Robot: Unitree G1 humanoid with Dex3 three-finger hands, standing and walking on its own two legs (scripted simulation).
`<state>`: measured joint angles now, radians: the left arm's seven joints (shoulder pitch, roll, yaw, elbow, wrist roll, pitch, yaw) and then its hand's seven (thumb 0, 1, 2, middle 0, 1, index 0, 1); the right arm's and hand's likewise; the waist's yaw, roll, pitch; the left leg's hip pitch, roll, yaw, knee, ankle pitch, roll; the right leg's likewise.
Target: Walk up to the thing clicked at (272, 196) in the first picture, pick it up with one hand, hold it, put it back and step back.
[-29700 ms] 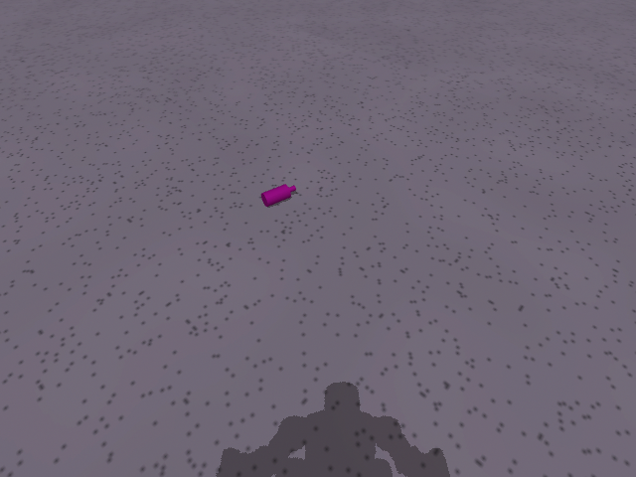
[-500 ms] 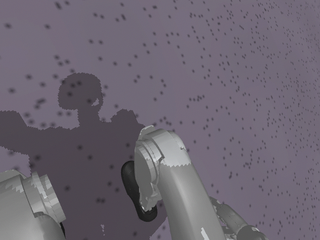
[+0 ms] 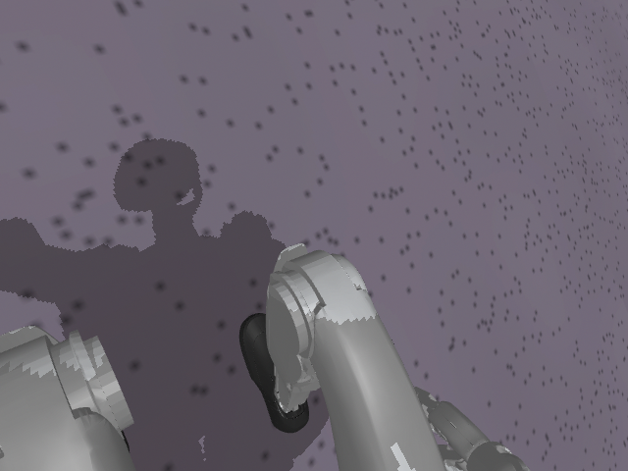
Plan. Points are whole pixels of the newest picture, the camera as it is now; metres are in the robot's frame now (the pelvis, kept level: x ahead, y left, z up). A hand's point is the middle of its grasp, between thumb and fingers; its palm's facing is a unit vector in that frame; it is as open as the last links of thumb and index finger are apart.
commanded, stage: settle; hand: left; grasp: from above
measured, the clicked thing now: out of the picture +0.45 +0.36 -0.27
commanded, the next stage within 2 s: lift in 0.90 s
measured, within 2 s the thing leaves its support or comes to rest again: leaves its support in 0.16 s
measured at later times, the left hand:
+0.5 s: hand out of the picture +0.47 +0.38 -0.18, palm faces -0.44 -0.05 -0.90, open 9.6 cm
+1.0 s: hand out of the picture +0.45 +0.38 -0.11, palm faces -0.43 -0.06 -0.90, open 9.5 cm
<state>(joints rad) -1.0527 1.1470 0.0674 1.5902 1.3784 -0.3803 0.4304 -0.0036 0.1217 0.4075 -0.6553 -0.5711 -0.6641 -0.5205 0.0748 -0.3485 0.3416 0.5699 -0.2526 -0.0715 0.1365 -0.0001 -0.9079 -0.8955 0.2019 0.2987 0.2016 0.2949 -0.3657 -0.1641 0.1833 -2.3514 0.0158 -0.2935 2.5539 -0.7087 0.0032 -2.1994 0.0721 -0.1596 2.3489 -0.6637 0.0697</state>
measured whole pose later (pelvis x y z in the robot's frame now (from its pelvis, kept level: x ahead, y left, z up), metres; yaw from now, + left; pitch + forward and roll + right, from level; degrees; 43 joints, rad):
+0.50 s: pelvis +0.00 +0.00 +0.00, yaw +1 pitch +30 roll -16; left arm -1.05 1.06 0.08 1.45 1.33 -0.26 0.33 -0.01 0.11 0.35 -0.72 -0.51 -0.73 -0.46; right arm 0.14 -0.33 0.26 0.57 -0.20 -0.07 0.14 0.00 -0.92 -0.90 0.20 0.30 0.20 0.29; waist -0.34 -0.07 0.09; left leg -2.39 0.01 -0.26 2.52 -0.68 0.01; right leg -2.24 0.06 -0.14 2.33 -0.65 0.06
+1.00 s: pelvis -0.01 +0.00 +0.03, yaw +5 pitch +32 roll -14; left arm -1.02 0.95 0.03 1.21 1.27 -0.34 0.12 -0.01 0.13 0.26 -0.80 -0.38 -0.80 -0.33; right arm 0.13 -0.33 0.17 0.57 -0.14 0.08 0.09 0.00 -0.92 -0.90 0.20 0.30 0.20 0.29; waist -0.26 -0.03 0.01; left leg -2.35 -0.01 -0.20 2.40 -0.63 0.01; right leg -2.20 0.01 -0.10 2.26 -0.65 0.05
